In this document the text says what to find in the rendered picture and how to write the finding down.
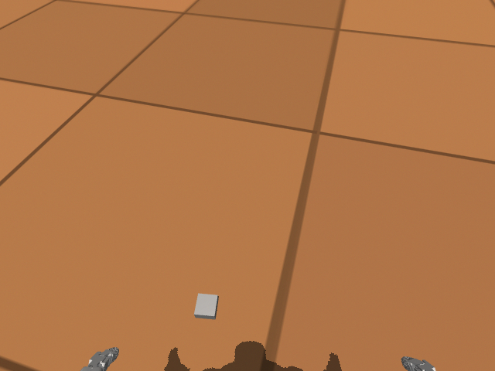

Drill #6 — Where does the left robot hand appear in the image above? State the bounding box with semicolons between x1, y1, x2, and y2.
81;347;119;371

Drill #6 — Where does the right robot hand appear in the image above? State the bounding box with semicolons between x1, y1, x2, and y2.
401;356;435;371

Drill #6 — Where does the small box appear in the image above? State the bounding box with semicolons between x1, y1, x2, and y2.
194;293;219;320

